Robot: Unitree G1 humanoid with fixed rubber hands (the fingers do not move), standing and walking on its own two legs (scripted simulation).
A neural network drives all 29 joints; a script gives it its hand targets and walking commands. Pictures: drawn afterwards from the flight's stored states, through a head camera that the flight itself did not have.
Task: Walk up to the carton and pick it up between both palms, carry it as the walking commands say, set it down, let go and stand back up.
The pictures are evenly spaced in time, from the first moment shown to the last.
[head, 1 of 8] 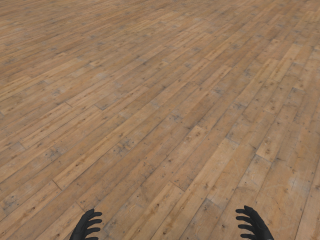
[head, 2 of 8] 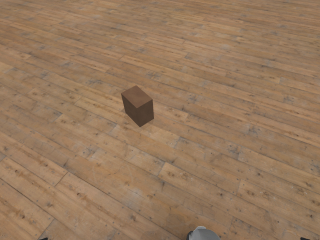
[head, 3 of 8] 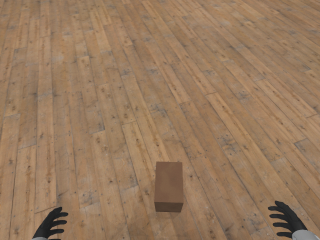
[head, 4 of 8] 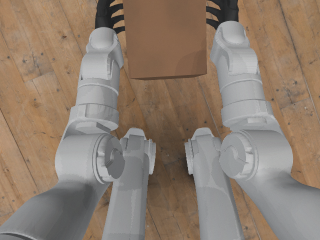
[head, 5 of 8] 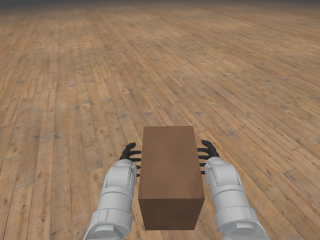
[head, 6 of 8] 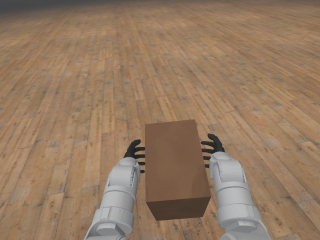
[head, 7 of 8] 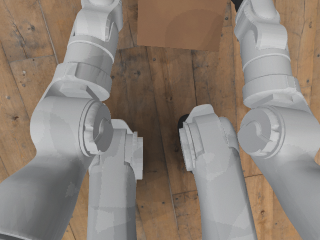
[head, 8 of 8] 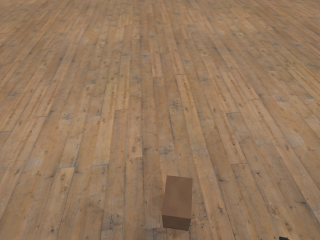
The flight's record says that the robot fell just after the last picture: no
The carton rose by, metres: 0.68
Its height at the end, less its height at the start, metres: +0.00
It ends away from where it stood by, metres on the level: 1.31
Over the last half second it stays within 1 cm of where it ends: yes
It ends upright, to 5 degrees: yes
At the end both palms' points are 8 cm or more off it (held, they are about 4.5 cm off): yes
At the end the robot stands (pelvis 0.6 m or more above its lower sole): yes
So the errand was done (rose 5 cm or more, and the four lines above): yes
